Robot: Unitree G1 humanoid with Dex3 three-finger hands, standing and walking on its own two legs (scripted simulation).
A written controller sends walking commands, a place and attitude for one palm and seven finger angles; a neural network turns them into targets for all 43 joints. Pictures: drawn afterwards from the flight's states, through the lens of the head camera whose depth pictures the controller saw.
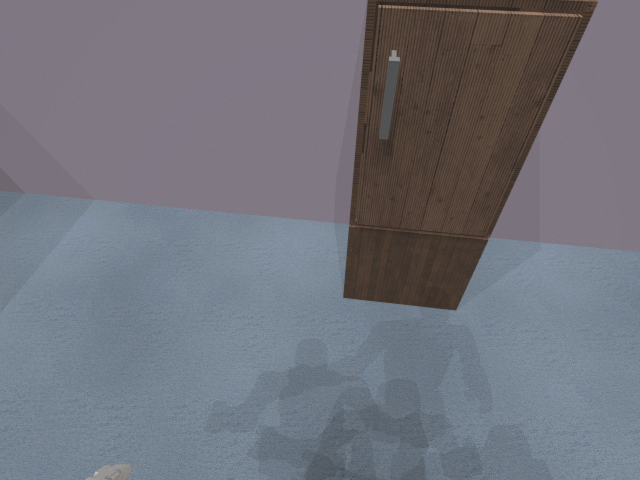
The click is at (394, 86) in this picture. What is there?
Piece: cupboard door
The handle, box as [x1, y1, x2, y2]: [379, 50, 399, 139]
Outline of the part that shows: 396,50 392,50 391,56 388,60 379,138 387,139 399,63 399,57 396,56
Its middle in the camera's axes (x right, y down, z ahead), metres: +0.15 -0.32 +0.86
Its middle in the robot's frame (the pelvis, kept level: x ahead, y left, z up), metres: +0.87 -0.10 +0.08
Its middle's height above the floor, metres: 0.85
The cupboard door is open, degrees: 0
